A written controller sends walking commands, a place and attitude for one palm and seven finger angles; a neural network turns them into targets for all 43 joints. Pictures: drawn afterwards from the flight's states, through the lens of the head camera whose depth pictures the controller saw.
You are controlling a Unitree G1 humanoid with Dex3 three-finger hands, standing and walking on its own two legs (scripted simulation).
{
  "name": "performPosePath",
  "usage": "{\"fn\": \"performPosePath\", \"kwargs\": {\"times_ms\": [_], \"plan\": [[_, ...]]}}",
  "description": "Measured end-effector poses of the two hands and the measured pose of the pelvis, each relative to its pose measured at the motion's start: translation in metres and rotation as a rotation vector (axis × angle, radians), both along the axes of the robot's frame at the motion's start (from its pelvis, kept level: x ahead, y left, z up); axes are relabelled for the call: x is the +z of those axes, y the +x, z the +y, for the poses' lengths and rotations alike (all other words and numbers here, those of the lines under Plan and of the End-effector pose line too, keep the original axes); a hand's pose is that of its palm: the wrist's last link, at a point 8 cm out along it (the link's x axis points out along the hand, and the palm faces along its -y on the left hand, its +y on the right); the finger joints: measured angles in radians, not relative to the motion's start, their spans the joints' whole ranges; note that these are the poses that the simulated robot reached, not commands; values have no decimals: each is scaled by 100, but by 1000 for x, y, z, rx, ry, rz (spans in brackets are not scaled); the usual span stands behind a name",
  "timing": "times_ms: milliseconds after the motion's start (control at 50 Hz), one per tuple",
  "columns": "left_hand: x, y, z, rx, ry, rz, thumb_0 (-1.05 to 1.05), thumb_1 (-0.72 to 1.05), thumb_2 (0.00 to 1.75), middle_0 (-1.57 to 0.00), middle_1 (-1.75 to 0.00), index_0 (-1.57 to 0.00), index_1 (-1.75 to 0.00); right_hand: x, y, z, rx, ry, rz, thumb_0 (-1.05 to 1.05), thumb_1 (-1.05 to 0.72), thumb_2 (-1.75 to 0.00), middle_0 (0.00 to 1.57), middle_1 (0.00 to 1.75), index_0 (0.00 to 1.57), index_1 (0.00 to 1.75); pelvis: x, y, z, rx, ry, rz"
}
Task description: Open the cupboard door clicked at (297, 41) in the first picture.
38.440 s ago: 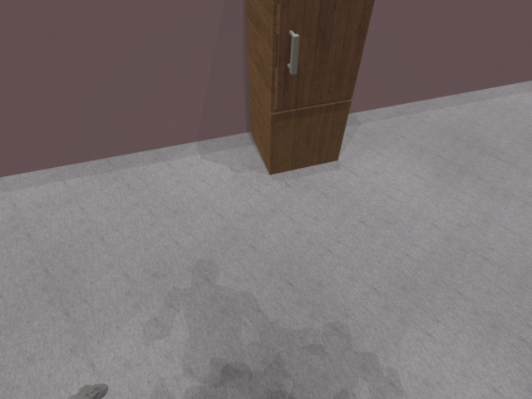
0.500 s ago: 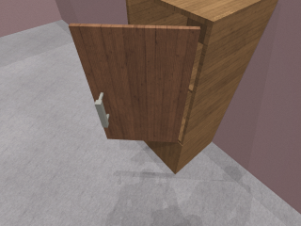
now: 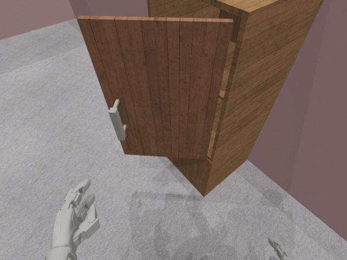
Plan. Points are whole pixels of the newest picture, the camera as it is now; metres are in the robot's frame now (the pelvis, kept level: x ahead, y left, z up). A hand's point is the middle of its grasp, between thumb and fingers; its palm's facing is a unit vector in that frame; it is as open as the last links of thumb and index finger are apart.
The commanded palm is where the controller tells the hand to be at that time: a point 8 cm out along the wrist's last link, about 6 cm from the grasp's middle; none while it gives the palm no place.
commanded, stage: raise the hand with hooked fingers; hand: left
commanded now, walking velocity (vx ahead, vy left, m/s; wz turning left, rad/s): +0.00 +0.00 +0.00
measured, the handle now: (119, 120) +0.56 +0.21 -0.06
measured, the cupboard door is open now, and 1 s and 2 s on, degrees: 46 46 46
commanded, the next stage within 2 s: move the hooked fingers beside the handle in 1.90 s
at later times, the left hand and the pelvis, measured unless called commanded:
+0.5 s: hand (90, 235) +0.19 +0.21 -0.06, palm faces -0.07 -1.00 -0.04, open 10.2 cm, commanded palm +0.17 +0.27 -0.05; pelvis -0.04 +0.00 -0.09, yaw -1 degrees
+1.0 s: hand (71, 223) +0.22 +0.26 -0.05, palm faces -0.05 -1.00 -0.06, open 13.1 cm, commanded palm +0.20 +0.31 -0.05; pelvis -0.04 +0.03 -0.08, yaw -1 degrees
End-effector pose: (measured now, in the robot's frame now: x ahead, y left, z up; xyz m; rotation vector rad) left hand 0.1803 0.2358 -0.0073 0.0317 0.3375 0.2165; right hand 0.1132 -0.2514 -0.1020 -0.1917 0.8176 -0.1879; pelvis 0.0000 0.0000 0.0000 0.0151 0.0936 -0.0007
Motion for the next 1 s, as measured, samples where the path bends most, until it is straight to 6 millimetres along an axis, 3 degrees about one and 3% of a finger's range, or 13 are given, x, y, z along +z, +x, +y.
{"fn": "performPosePath", "kwargs": {"times_ms": [40, 100, 160, 240, 320, 460, 560, 640, 820, 1000], "plan": [[6, 11, -4, -74, -9, -167, 1, 81, 85, -20, -36, -21, -37, 4, 21, -7, 29, -20, -100, 1, -90, -89, 20, 30, 20, 30, -13, -8, -2, -11, 6, 50], [-5, 6, -11, -222, 4, -323, 1, 75, 82, -20, -40, -21, -40, 5, 50, -16, 78, -53, -228, 1, -90, -90, 20, 30, 20, 30, -39, -19, -5, -24, 10, 111], [-34, -11, -10, -291, -16, -325, 1, 69, 80, -21, -44, -22, -45, 0, 70, -21, 106, -80, -312, 1, -90, -90, 20, 30, 20, 30, -65, -27, -7, -25, 14, 152], [-62, -34, 3, -230, -50, -259, 1, 59, 76, -22, -50, -23, -50, -14, 84, -14, 128, -93, -351, 1, -91, -90, 20, 30, 20, 30, -88, -33, -8, -18, -5, 175], [-56, -39, 12, -211, -8, -278, 2, 50, 72, -23, -56, -23, -56, -35, 77, 4, 144, -70, -298, 1, -91, -90, 20, 30, 20, 30, -96, -36, -7, -6, -30, 184], [-43, -12, 22, -286, 5, -276, 1, 33, 65, -24, -66, -24, -67, -71, 31, 33, 108, 17, -129, 2, -90, -90, 20, 30, 20, 30, -94, -43, -1, 2, -52, 202], [-42, 0, 32, -286, -8, -229, 1, 22, 60, -25, -74, -25, -74, -76, -2, 35, 57, 31, -59, 2, -90, -89, 21, 30, 20, 30, -89, -45, 6, -7, -50, 208], [-39, 1, 41, -270, 3, -244, 1, 13, 56, -25, -80, -26, -80, -72, -17, 27, 31, 0, -36, 2, -90, -89, 21, 30, 20, 30, -86, -44, 12, -13, -47, 211], [-44, 6, 59, -273, 5, -263, 0, -8, 47, -27, -93, -27, -94, -55, -11, 11, 36, -97, -61, 2, -90, -90, 20, 30, 20, 30, -86, -44, 22, -12, -54, 212], [-40, 17, 77, -270, 12, -276, 0, -29, 38, -28, -107, -29, -107, -42, 13, 26, 92, -100, -115, 2, -90, -90, 20, 30, 20, 30, -83, -41, 27, -6, -65, 215]]}}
